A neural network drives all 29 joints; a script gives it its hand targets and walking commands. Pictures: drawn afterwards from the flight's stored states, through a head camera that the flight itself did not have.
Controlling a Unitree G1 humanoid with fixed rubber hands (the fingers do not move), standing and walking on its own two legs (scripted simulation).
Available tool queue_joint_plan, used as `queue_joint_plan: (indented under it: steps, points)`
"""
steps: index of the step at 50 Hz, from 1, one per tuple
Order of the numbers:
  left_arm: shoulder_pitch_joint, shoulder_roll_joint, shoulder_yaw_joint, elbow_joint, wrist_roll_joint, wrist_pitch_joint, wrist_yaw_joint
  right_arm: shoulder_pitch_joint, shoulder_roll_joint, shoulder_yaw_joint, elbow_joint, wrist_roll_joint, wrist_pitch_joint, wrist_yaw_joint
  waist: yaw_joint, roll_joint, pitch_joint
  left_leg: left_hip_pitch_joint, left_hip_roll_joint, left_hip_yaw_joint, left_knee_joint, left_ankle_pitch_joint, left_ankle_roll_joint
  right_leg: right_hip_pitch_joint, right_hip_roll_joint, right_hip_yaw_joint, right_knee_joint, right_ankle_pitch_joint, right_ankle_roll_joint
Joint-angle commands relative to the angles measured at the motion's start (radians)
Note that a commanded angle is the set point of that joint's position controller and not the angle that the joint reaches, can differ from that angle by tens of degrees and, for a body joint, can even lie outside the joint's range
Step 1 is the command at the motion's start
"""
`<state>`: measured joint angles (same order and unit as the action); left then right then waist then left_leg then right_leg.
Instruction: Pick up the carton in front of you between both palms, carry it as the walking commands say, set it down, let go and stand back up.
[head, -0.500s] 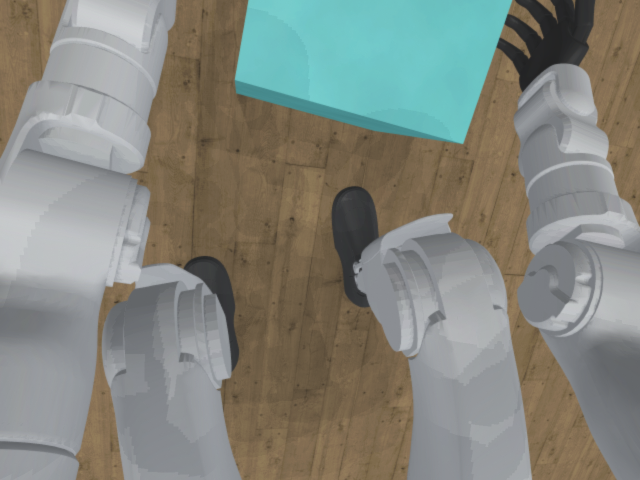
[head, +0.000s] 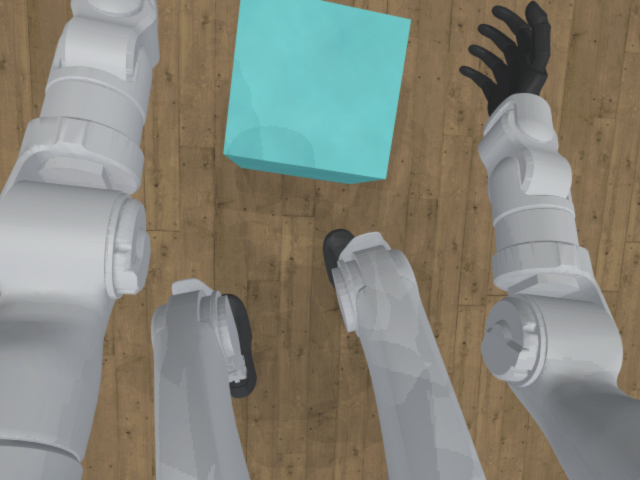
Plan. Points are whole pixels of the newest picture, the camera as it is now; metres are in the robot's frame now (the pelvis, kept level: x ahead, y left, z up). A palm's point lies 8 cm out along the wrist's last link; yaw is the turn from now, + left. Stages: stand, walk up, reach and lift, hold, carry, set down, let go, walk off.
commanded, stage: set down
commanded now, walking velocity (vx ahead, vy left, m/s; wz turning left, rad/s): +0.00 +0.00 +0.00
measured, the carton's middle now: (309, 108) +0.51 -0.10 -0.34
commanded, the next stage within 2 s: let go in 0.52 s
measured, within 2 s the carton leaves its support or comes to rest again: neither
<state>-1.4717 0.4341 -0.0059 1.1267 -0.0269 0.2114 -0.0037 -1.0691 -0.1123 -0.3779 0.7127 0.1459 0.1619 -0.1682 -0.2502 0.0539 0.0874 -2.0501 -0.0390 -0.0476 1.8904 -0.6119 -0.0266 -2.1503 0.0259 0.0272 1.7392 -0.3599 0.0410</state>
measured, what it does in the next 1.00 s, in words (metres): rises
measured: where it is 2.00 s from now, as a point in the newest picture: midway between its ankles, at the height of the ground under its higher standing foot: (295, 329)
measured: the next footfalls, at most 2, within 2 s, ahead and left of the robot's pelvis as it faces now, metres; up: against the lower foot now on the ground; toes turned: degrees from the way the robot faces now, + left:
none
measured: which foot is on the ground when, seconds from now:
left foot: down 0.00-1.00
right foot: down 0.00-1.00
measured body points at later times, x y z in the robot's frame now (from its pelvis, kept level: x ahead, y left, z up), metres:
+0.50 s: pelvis +0.04 +0.01 +0.13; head +0.34 +0.00 +0.46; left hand +0.62 +0.07 +0.03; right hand +0.45 -0.29 +0.03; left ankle +0.08 +0.13 -0.43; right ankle +0.15 -0.13 -0.43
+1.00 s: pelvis +0.08 -0.02 +0.25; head +0.28 -0.01 +0.65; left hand +0.46 +0.14 +0.14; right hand +0.37 -0.26 +0.16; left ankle +0.08 +0.13 -0.43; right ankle +0.15 -0.13 -0.43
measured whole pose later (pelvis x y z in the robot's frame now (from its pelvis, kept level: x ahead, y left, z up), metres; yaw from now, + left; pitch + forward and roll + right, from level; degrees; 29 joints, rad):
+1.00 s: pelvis +0.08 -0.02 +0.25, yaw +3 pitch +27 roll +1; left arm -0.42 0.08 0.20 0.58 0.14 0.12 0.15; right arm -0.22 -0.16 -0.14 0.45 -0.02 0.09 0.12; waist -0.17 -0.01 -0.04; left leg -0.96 -0.04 -0.10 0.85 -0.38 -0.04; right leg -1.06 0.00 0.01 0.82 -0.24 -0.01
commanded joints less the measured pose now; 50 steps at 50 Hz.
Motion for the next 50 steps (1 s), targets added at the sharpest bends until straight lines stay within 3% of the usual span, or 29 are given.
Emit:
queue_joint_plan:
  steps: [1,6,12,25,29,36,43,46,50]
  points:
    - [-0.276,0.086,0.018,-0.132,0.018,-0.007,-0.006,-0.141,-0.102,-0.025,-0.134,-0.017,-0.005,0.004,-0.075,0.118,-1.101,0.353,-0.062,0.095,-0.262,0.046,0.038,0.824,0.03,-0.152,-0.171,0.225,0.052]
    - [-0.253,0.051,0.012,-0.224,0.037,0.019,-0.01,-0.082,-0.114,-0.05,-0.198,-0.027,0.013,0.017,-0.094,0.192,-1.201,0.531,-0.07,0.093,-0.338,0.137,0.022,0.846,0.034,-0.173,-0.245,0.309,0.042]
    - [-0.182,0.017,0.036,-0.278,0.074,0.038,-0.009,-0.008,-0.099,-0.061,-0.224,-0.035,0.025,0.046,-0.082,0.225,-1.209,0.654,-0.073,0.086,-0.432,0.247,0.006,0.871,0.039,-0.182,-0.332,0.399,0.037]
    - [-0.055,-0.026,0.081,-0.246,0.108,0.031,-0.024,0.085,-0.068,-0.088,-0.221,-0.084,0.018,0.085,-0.075,0.187,-1.123,0.805,-0.07,0.056,-0.691,0.357,-0.001,1.002,0.034,-0.169,-0.555,0.473,0.041]
    - [0.017,-0.048,0.124,-0.232,0.136,0.016,-0.025,0.132,-0.045,-0.076,-0.214,-0.11,0.005,0.106,-0.051,0.163,-1.123,0.845,-0.073,0.053,-0.768,0.389,0.0,1.081,0.032,-0.157,-0.621,0.487,0.041]
    - [0.346,-0.19,0.203,-0.385,0.202,-0.021,0.036,0.409,-0.051,-0.009,-0.296,-0.183,-0.027,0.186,-0.019,0.116,-1.198,1.01,-0.09,0.049,-0.895,0.535,-0.016,1.337,0.045,-0.145,-0.713,0.583,0.021]
    - [0.658,-0.304,0.222,-0.634,0.2,-0.069,0.145,0.633,-0.117,0.12,-0.361,-0.19,-0.057,0.271,0.031,0.061,-0.903,1.123,-0.08,0.051,-1.087,0.315,-0.021,1.536,0.035,-0.113,-0.852,0.398,-0.016]
    - [0.794,-0.317,0.211,-0.674,0.175,-0.094,0.161,0.742,-0.134,0.187,-0.36,-0.174,-0.073,0.287,0.043,0.021,-0.766,1.145,-0.068,0.053,-1.152,0.247,-0.015,1.645,0.024,-0.087,-0.925,0.332,-0.024]
    - [0.974,-0.309,0.186,-0.669,0.147,-0.136,0.156,0.908,-0.145,0.265,-0.36,-0.148,-0.103,0.291,0.061,-0.039,-0.638,1.179,-0.058,0.056,-1.214,0.234,0.0,1.799,0.012,-0.048,-1.008,0.337,-0.019]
